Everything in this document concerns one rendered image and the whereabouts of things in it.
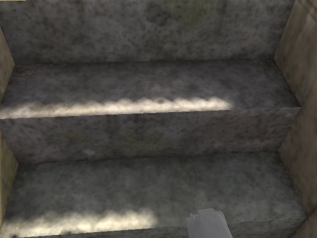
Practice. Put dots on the right robot thigh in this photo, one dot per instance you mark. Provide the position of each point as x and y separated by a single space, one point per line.
207 223

